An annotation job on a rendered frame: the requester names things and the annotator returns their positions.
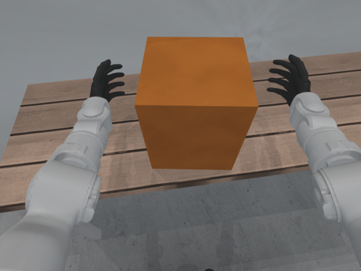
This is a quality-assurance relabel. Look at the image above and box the robot left forearm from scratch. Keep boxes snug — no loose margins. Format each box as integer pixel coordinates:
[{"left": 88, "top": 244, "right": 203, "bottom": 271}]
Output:
[{"left": 25, "top": 97, "right": 113, "bottom": 212}]

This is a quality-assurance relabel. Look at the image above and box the robot right upper arm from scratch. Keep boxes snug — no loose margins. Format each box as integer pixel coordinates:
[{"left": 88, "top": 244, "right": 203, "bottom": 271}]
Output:
[{"left": 312, "top": 160, "right": 361, "bottom": 267}]

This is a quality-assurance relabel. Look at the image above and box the robot right hand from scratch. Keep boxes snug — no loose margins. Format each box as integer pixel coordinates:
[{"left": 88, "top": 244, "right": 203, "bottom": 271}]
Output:
[{"left": 267, "top": 54, "right": 311, "bottom": 106}]

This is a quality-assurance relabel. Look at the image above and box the table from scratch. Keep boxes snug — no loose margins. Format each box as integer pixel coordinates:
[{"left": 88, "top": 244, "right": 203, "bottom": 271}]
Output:
[{"left": 0, "top": 51, "right": 361, "bottom": 240}]

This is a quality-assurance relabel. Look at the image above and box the robot left hand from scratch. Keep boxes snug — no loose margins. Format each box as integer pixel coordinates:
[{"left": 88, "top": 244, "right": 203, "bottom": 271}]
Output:
[{"left": 90, "top": 59, "right": 125, "bottom": 102}]

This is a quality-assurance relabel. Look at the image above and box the robot left upper arm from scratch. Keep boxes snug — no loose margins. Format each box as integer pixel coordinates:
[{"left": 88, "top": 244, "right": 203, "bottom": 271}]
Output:
[{"left": 0, "top": 160, "right": 102, "bottom": 271}]

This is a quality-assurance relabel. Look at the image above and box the carton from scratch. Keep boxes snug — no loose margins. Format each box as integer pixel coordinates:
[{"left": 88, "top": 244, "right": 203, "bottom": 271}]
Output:
[{"left": 134, "top": 37, "right": 258, "bottom": 170}]

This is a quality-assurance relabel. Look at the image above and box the robot right forearm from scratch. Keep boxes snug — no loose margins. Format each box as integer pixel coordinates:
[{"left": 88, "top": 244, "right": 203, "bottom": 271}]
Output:
[{"left": 289, "top": 92, "right": 361, "bottom": 174}]

